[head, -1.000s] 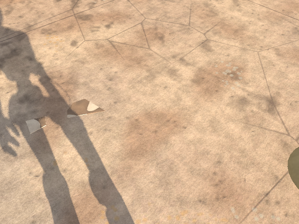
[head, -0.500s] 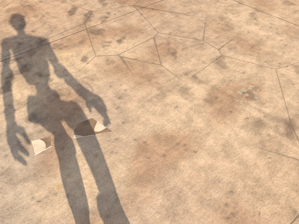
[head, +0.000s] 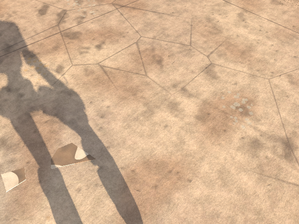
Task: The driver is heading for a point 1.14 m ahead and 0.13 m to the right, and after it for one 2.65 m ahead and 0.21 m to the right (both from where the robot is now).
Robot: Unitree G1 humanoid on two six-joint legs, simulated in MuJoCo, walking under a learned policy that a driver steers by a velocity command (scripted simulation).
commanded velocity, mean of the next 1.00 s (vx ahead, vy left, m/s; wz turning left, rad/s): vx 0.05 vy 0.00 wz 0.00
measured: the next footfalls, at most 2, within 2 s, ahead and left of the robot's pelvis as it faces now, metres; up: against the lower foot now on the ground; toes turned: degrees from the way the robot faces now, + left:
right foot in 0.12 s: +0.14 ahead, -0.14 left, +0.00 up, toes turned +0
right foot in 1.16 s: +0.21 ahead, -0.18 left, +0.00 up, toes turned -3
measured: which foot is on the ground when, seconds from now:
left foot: down 0.00-1.00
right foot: up 0.00-0.10, down 0.12-0.92, up 0.94-1.00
